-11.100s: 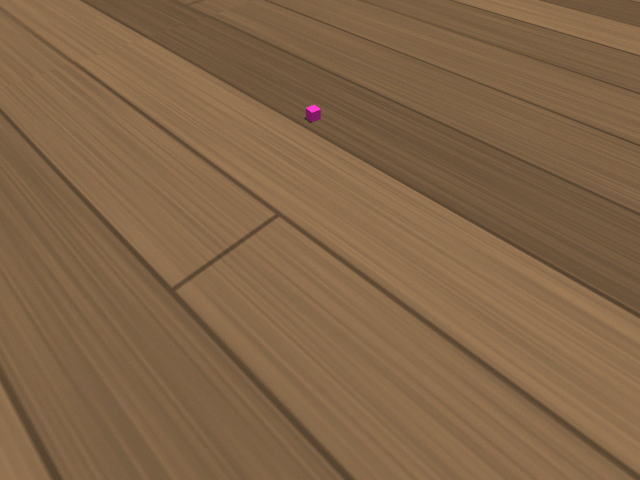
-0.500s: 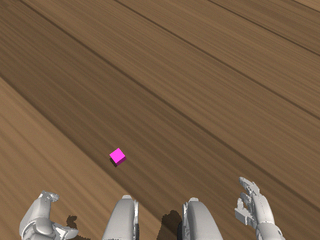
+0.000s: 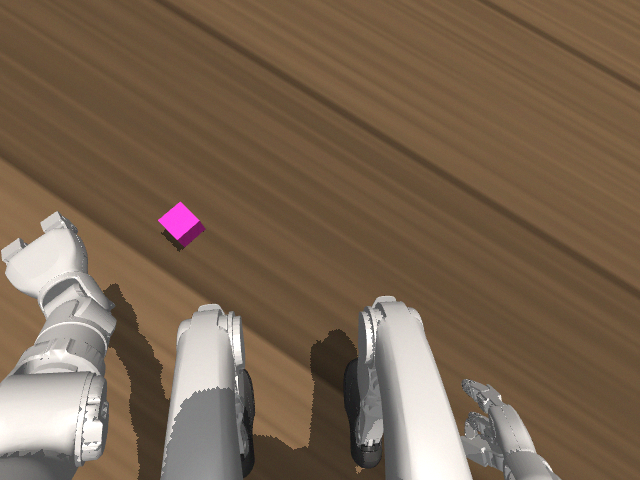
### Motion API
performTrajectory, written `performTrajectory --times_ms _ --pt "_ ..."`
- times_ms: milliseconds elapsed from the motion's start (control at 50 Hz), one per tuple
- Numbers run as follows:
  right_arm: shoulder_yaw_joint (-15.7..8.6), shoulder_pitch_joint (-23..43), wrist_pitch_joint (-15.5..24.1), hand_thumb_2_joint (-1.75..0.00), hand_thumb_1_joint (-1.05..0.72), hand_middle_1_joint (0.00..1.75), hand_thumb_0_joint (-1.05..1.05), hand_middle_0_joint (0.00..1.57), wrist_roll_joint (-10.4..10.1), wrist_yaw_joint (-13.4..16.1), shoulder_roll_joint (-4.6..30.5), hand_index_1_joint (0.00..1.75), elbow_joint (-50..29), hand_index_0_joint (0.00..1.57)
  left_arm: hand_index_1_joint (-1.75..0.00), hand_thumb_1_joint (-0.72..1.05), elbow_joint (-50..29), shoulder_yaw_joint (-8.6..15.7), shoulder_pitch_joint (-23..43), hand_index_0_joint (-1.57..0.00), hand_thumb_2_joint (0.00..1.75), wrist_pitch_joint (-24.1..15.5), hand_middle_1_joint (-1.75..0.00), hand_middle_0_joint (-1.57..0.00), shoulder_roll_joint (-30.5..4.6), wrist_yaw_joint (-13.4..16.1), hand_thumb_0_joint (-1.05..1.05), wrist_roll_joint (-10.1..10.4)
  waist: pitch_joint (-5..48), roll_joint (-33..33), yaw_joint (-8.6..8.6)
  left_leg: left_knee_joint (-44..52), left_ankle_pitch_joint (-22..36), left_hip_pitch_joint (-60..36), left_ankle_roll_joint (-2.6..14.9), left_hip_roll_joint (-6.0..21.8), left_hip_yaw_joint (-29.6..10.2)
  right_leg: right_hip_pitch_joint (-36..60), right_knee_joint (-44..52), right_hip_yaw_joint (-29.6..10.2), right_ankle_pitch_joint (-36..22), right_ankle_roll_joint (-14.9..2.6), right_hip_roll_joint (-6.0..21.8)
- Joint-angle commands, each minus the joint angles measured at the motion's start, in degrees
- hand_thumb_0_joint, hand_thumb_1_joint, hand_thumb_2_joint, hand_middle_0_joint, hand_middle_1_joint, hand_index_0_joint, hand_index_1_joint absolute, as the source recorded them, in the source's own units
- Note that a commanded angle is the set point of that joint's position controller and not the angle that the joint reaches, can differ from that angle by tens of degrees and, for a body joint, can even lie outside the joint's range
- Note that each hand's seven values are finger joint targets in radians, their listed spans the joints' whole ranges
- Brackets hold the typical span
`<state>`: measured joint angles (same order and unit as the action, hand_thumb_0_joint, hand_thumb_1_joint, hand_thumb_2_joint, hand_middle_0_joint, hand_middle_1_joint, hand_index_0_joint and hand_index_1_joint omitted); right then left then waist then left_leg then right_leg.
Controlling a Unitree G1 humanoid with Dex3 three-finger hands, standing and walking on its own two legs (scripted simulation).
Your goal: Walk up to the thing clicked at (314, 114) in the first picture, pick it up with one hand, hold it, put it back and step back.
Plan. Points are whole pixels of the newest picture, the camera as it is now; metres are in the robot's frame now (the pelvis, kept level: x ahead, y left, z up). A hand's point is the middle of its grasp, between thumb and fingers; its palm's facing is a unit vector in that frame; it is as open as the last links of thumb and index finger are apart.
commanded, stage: rise first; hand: left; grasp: from above
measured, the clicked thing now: (182, 224) +0.52 +0.26 -0.42
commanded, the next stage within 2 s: approach in 1.32 s
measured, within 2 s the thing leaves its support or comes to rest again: neither
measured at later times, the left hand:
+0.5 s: hand (118, 247) +0.43 +0.32 -0.24, palm faces -0.28 -0.30 -0.91, open 11.9 cm
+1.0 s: hand (130, 238) +0.45 +0.32 -0.29, palm faces -0.26 -0.31 -0.91, open 12.0 cm
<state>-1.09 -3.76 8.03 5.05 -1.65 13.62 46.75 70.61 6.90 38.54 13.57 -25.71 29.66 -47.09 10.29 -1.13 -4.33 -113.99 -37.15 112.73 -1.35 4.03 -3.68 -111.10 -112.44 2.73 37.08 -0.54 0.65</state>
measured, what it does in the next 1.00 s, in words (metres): lowers itself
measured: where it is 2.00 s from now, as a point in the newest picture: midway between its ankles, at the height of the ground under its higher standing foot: (301, 436)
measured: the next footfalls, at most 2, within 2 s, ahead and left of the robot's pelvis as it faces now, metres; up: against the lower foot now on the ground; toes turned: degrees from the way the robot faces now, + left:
none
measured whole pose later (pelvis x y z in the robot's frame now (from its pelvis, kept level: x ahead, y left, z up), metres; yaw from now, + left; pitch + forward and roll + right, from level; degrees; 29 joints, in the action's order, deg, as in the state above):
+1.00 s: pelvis +0.00 +0.01 -0.13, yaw -4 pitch +34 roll -6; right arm 2.7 -7.5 15.3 9.0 -15.2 16.9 49.3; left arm 92.3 19.6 61.4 12.7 -39.9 31.1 -51.5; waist 0.8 -1.4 -12.5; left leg -138.7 -39.6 134.1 -0.2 3.7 -7.2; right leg -131.0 -134.6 3.9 38.2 1.1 -0.2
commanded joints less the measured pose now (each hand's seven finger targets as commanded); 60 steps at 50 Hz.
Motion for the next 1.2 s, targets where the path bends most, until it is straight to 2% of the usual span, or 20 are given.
performTrajectory --times_ms 0,80,140,260,320,400,440,460,500,560,660,700,740,780,940,960,980,1100,1140,1180 --pt "-2.72 -6.5 2.92 -0.9 -0.89 0.3 0.0 0.2 1.1 -1.08 9.51 0.3 -2.35 0.2 -0.78 -0.27 -2.19 2.91 17.42 -0.36 0.79 -0.78 -0.77 -0.36 -15.89 4.57 0.0 -3.14 35.61 -2.89 -1.15 6.55 6.07 -18.17 2.43 -2.33 3.76 17.5 12.47 -0.04 -4.31 -0.52 -1.7" --pt "-2.6 -7.38 4.07 -0.9 -0.89 0.3 0.0 0.2 2.01 -2.44 10.68 0.3 -0.58 0.2 -0.76 -0.23 0.54 4.38 23.52 -0.38 0.76 -1.12 -0.76 -0.38 -18.33 6.62 0.0 -4.24 34.97 -5.71 -2.89 3.81 2.96 -16.06 2.46 -2.18 3.36 11.56 9.27 1.03 -1.07 -0.64 -1.76" --pt "-2.52 -8.21 4.91 -0.9 -0.89 0.3 0.0 0.2 2.49 -3.52 11.56 0.3 0.68 0.2 -0.75 -0.24 3.16 6.11 26.59 -0.39 0.76 -0.68 -0.75 -0.39 -20.05 7.44 0.0 -3.47 34.74 -9.56 -3.38 3.73 0.65 -17.9 1.99 -1.92 2.39 7.27 6.21 2.46 -0.53 -0.95 -1.35" --pt "-2.49 -11.0 6.27 -0.9 -0.9 0.3 0.0 0.2 2.67 -5.71 12.41 0.3 2.3 0.2 -0.75 -0.22 8.33 7.08 32.6 -0.4 0.74 0.95 -0.75 -0.4 -19.12 5.77 0.0 0.97 33.73 -12.69 -6.04 1.68 0.59 -18.81 1.81 -1.51 0.69 2.65 2.13 3.85 -2.54 -1.15 -0.82" --pt "-2.09 -11.5 6.51 -0.9 -0.9 0.3 0.0 0.2 2.6 -6.65 13.17 0.3 2.85 0.2 -0.76 -0.21 10.12 7.57 35.06 -0.39 0.73 1.23 -0.77 -0.38 -21.97 4.51 0.0 -0.14 32.27 -13.38 -6.49 -0.32 1.83 -16.11 1.98 -1.79 0.49 0.54 -0.06 3.86 -3.82 -1.27 -0.96" --pt "-1.27 -12.96 7.01 -0.9 -0.9 0.3 0.0 0.2 2.51 -8.18 14.85 0.3 3.52 0.2 -0.75 -0.17 12.76 7.64 36.33 -0.42 0.69 1.46 -0.77 -0.41 -23.06 4.04 0.0 -2.9 30.84 -15.78 -6.76 -1.77 5.07 -16.13 1.39 -1.61 -0.22 -2.73 -3.8 4.32 -6.78 -1.69 -0.92" --pt "-1.03 -13.89 7.24 -0.9 -0.9 0.3 0.0 0.2 2.51 -8.95 14.88 0.3 3.28 0.2 -0.76 -0.18 15.59 6.72 35.57 -0.42 0.69 1.37 -0.78 -0.4 -20.68 3.96 0.0 -3.66 28.81 -14.55 -8.04 -2.87 6.16 -13.63 1.45 -1.82 -0.27 -3.23 -4.93 4.47 -7.82 -1.62 -1.05" --pt "-1.01 -14.12 7.37 -0.9 -0.9 0.3 0.0 0.2 2.69 -9.37 15.45 0.3 3.37 0.2 -0.77 -0.17 16.59 7.26 34.87 -0.42 0.68 1.26 -0.8 -0.4 -21.99 4.01 0.0 -4.03 29.22 -13.65 -7.72 -3.39 6.11 -12.65 1.66 -1.94 -0.13 -2.91 -5.08 4.6 -7.75 -1.54 -1.29" --pt "-0.84 -15.2 7.75 -0.9 -0.9 0.3 0.0 0.2 2.95 -10.09 14.82 0.3 3.16 0.2 -0.79 -0.18 17.09 7.02 35.26 -0.41 0.69 0.92 -0.81 -0.39 -21.37 3.68 0.0 -3.36 28.18 -11.3 -8.75 -5.2 6.0 -9.89 2.33 -2.14 0.94 -1.24 -4.05 4.22 -7.54 -1.02 -1.51" --pt "-0.84 -16.24 8.19 -0.9 -0.91 0.3 0.0 0.2 3.1 -11.03 15.3 0.3 2.97 0.2 -0.78 -0.16 16.02 8.36 35.0 -0.43 0.66 -0.22 -0.81 -0.4 -23.75 3.13 0.0 -2.96 30.12 -10.38 -7.78 -7.09 6.89 -7.72 2.68 -2.35 2.07 2.18 -4.52 4.01 -8.04 -0.76 -1.75" --pt "-0.55 -17.41 8.02 -0.9 -0.91 0.3 0.0 0.2 3.61 -12.14 15.14 0.3 2.54 0.2 -0.78 -0.16 11.08 11.45 38.24 -0.43 0.65 -1.62 -0.81 -0.4 -29.34 3.28 0.0 -4.47 34.33 -10.94 -7.82 -10.4 8.61 -6.8 3.22 -2.54 3.25 5.82 -5.59 3.84 -9.8 -0.28 -2.1" --pt "-0.39 -17.63 7.94 -0.9 -0.91 0.3 0.0 0.2 3.73 -12.38 15.52 0.3 2.7 0.2 -0.79 -0.18 10.5 12.68 39.14 -0.42 0.67 -1.93 -0.82 -0.39 -29.98 4.34 0.0 -4.63 35.02 -11.69 -7.89 -10.98 8.4 -6.77 3.12 -2.29 3.13 5.39 -6.13 4.25 -9.9 -0.38 -2.3" --pt "-0.37 -17.87 7.75 -0.9 -0.91 0.3 0.0 0.2 3.89 -12.66 15.27 0.3 2.75 0.2 -0.81 -0.2 11.92 12.1 38.64 -0.4 0.68 -1.9 -0.84 -0.37 -29.0 4.5 0.0 -4.98 33.95 -11.69 -8.73 -10.97 7.64 -5.95 3.09 -2.16 2.94 5.09 -6.36 4.6 -9.42 -0.41 -2.57" --pt "-0.39 -18.74 7.67 -0.9 -0.91 0.3 0.0 0.2 3.71 -12.8 15.77 0.3 3.12 0.2 -0.79 -0.19 11.26 13.39 38.95 -0.4 0.68 -1.6 -0.81 -0.38 -29.72 5.02 0.0 -5.1 34.78 -13.66 -8.31 -10.92 9.47 -8.26 2.7 -1.93 2.51 4.24 -7.33 5.09 -10.86 -0.74 -2.46" --pt "0.39 -18.79 7.84 -0.9 -0.91 0.3 0.0 0.2 3.93 -13.46 16.02 0.3 3.55 0.2 -0.81 -0.25 15.03 10.89 38.34 -0.37 0.73 -0.95 -0.83 -0.35 -29.22 3.04 0.0 -5.3 30.24 -11.81 -9.61 -12.69 9.34 -4.34 3.12 -1.87 1.88 3.53 -7.77 5.32 -10.94 -0.54 -3.15" --pt "0.42 -18.77 7.96 -0.9 -0.91 0.3 0.0 0.2 3.82 -13.48 16.4 0.3 3.59 0.2 -0.8 -0.24 15.44 12.01 38.13 -0.37 0.72 -1.05 -0.82 -0.35 -29.74 3.39 0.0 -5.11 29.76 -11.79 -9.1 -12.98 9.58 -4.3 3.03 -1.8 1.71 2.87 -8.05 5.53 -11.05 -0.62 -3.2" --pt "0.64 -18.62 8.12 -0.9 -0.91 0.3 0.0 0.2 4.08 -13.68 16.3 0.3 3.38 0.2 -0.8 -0.22 16.39 11.33 37.58 -0.39 0.7 -1.01 -0.82 -0.36 -29.69 3.05 0.0 -5.57 29.17 -11.19 -10.01 -13.01 9.21 -4.02 3.22 -1.87 1.33 2.94 -8.03 5.68 -10.95 -0.5 -3.28" --pt "1.0 -18.19 8.68 -0.9 -0.91 0.3 0.0 0.2 4.09 -14.24 17.64 0.3 3.05 0.2 -0.81 -0.24 15.66 12.51 38.59 -0.36 0.72 -1.49 -0.83 -0.35 -31.26 3.76 0.0 -5.6 28.39 -13.94 -9.49 -12.1 8.11 -5.52 2.68 -1.83 0.31 -0.31 -9.22 6.77 -9.4 -0.95 -3.3" --pt "1.32 -18.23 8.77 -0.9 -0.91 0.3 0.0 0.2 4.29 -14.53 17.45 0.3 2.68 0.2 -0.81 -0.26 16.28 11.21 39.27 -0.36 0.73 -1.57 -0.83 -0.34 -30.03 3.85 0.0 -5.89 28.41 -14.86 -10.48 -12.05 7.66 -5.98 2.57 -1.76 0.14 -0.75 -9.51 7.06 -9.28 -1.09 -3.48" --pt "1.26 -18.54 8.78 -0.9 -0.91 0.3 0.0 0.2 4.2 -14.72 18.22 0.3 2.72 0.2 -0.81 -0.27 14.66 11.29 40.53 -0.35 0.74 -1.42 -0.83 -0.34 -31.18 3.79 0.0 -6.54 27.77 -16.36 -10.63 -11.98 8.06 -7.27 2.37 -1.67 -0.16 -2.08 -10.11 7.23 -9.57 -1.22 -3.3"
